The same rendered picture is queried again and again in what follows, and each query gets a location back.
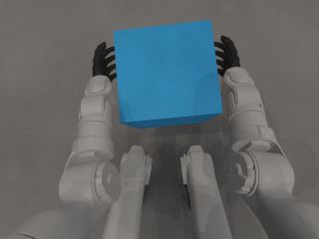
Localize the robot right forearm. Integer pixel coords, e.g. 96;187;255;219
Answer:
221;67;295;182

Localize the right robot hand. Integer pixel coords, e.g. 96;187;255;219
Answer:
213;35;240;77

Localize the carton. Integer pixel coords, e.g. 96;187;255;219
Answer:
114;20;223;128

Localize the left robot thigh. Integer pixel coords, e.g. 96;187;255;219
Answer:
100;150;153;239

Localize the robot right upper arm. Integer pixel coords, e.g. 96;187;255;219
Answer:
226;149;319;239

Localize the left robot hand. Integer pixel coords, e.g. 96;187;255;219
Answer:
92;42;117;81

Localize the robot left forearm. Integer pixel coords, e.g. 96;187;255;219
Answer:
59;75;117;195

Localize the robot left upper arm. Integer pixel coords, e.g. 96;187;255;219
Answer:
0;159;123;239

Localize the right robot shin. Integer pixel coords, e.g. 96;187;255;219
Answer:
187;145;214;193

